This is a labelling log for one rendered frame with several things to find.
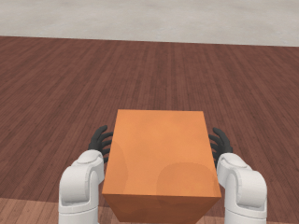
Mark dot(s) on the robot left hand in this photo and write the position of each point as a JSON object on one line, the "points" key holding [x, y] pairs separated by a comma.
{"points": [[97, 144]]}

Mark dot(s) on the right robot forearm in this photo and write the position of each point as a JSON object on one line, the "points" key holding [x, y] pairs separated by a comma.
{"points": [[245, 199]]}

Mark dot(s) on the carton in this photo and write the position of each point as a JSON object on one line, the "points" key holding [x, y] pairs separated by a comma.
{"points": [[160, 167]]}

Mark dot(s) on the robot right hand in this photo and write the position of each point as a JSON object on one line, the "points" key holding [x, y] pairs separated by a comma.
{"points": [[223, 144]]}

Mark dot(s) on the left robot forearm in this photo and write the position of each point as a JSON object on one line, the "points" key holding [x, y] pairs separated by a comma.
{"points": [[79, 189]]}

